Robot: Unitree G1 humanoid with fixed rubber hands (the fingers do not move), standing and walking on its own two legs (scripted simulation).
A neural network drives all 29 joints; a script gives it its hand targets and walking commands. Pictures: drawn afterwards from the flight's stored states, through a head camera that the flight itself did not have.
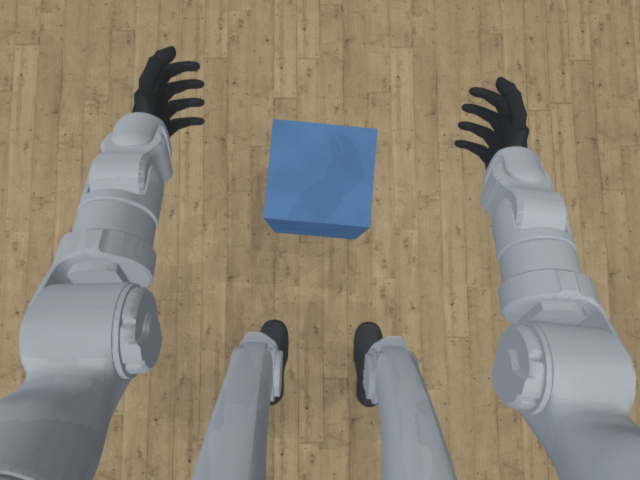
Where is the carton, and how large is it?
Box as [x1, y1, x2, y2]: [263, 119, 377, 238]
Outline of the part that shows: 273,119 263,216 265,220 276,232 344,238 357,237 369,227 377,129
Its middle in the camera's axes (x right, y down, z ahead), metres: +0.00 -0.13 +0.89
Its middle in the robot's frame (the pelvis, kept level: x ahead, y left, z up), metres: +0.54 +0.01 -0.53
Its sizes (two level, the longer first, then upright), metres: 0.210 0.200 0.250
